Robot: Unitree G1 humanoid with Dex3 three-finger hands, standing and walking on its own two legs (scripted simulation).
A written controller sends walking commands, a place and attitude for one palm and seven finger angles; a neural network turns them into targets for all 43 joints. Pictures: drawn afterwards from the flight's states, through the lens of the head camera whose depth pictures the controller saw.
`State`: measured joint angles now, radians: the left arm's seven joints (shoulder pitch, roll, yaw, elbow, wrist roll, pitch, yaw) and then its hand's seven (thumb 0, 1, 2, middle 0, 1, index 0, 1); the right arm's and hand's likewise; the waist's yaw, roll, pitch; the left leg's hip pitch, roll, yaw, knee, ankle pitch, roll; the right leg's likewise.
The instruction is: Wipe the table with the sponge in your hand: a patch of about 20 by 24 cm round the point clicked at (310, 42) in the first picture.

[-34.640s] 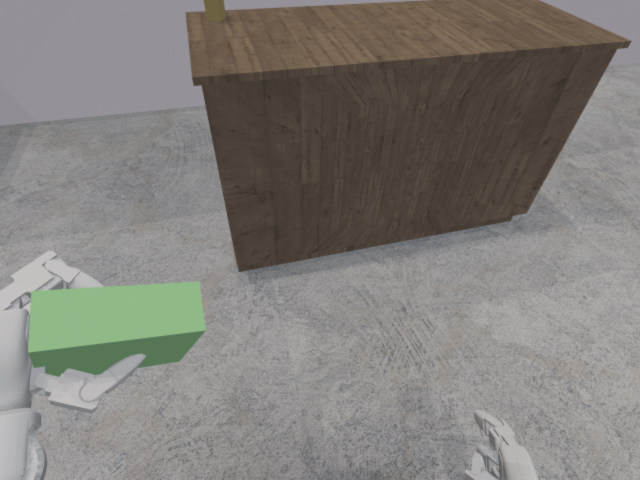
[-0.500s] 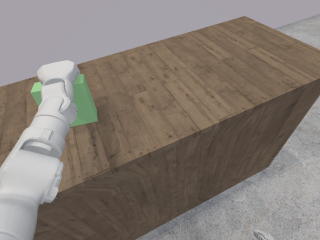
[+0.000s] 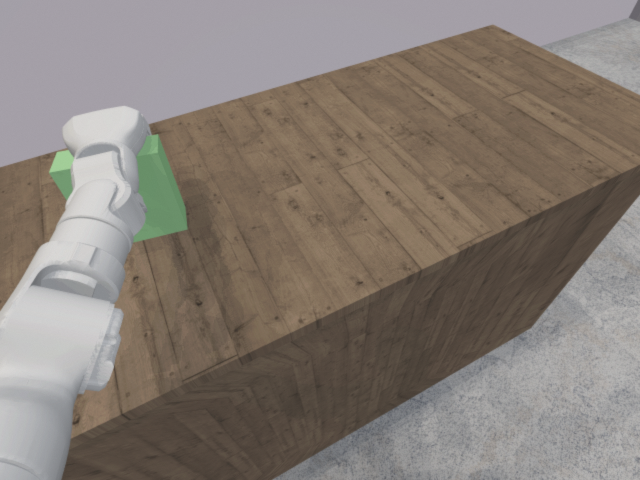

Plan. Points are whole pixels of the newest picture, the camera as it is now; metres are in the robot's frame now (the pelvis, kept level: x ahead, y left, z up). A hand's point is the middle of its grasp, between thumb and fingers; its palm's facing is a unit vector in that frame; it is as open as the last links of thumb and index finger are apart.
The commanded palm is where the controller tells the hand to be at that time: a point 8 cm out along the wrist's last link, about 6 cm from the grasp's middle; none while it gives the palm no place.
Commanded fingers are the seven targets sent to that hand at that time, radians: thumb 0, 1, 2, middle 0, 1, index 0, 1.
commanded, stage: wipe back along the third lane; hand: left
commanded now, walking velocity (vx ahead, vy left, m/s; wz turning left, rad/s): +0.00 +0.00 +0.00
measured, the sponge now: (133, 206) +0.46 +0.25 +0.10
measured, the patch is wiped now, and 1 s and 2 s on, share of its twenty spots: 0.95 0.95 0.95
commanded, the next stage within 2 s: slide back across to the middle lane in 1.54 s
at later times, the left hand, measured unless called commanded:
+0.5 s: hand (119, 187) +0.44 +0.25 +0.16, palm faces +0.11 -0.03 -0.99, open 9.3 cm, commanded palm +0.38 +0.23 +0.18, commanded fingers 0.00 0.10 1.30 -1.20 -1.60 -1.20 -1.60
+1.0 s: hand (125, 215) +0.39 +0.22 +0.16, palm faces +0.18 -0.08 -0.98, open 9.2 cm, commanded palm +0.33 +0.20 +0.18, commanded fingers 0.00 0.10 1.30 -1.20 -1.60 -1.20 -1.60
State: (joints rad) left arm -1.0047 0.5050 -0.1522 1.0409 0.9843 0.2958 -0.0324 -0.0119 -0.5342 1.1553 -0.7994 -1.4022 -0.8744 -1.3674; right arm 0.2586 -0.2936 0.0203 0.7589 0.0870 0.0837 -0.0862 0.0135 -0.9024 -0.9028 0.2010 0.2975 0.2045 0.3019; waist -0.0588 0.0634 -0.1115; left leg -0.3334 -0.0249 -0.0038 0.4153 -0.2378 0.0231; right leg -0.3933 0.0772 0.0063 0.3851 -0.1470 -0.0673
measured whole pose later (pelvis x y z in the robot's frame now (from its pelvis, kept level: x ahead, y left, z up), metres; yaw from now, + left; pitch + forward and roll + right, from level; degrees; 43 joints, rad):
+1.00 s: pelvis +0.03 +0.03 +0.00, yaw +1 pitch +1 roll -1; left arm -0.52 0.32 -0.41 0.18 0.96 0.73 -0.01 0.04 -0.42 1.09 -0.69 -1.48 -0.78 -1.45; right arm 0.01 -0.25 0.07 0.63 0.11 0.22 0.03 0.02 -0.90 -0.90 0.20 0.30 0.20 0.30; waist 0.07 0.09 -0.11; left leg -0.15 -0.07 -0.02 0.45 -0.32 0.07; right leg -0.22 0.03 0.00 0.46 -0.25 -0.03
